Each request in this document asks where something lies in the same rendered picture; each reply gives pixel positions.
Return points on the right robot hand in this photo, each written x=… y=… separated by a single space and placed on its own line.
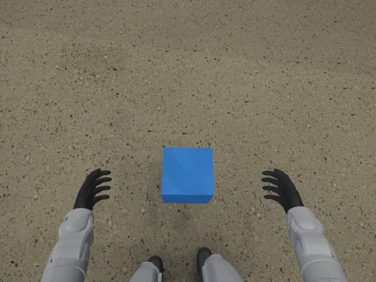
x=288 y=195

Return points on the carton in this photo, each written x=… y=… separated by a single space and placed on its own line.
x=187 y=175

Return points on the left robot forearm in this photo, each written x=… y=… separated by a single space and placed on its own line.
x=68 y=261

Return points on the robot right shin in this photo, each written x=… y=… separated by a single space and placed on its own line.
x=213 y=257

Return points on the left robot hand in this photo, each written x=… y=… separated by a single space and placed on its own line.
x=86 y=197

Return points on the robot right foot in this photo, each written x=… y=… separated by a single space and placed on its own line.
x=202 y=255

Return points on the right robot forearm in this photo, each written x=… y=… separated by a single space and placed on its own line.
x=315 y=256

